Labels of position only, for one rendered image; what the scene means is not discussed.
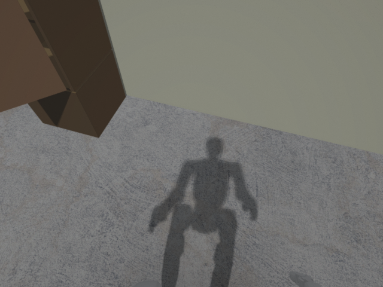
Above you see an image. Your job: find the cupboard door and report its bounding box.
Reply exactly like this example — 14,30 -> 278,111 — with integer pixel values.
0,0 -> 67,112

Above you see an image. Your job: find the right robot hand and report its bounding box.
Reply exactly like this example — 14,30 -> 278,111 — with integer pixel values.
289,271 -> 321,287

